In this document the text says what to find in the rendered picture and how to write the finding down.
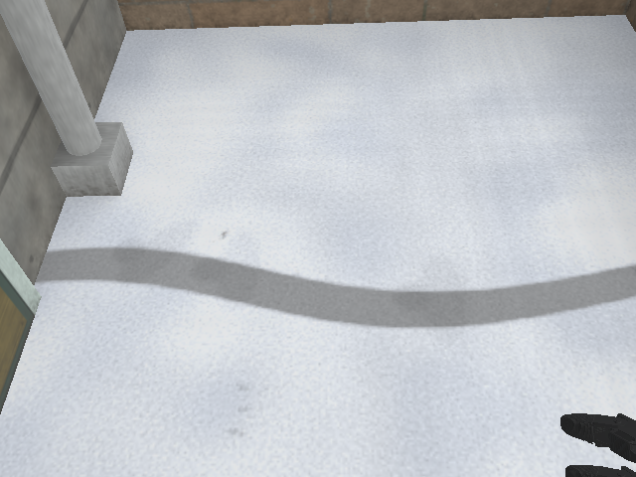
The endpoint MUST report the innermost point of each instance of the robot right hand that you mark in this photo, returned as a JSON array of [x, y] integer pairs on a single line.
[[618, 433]]

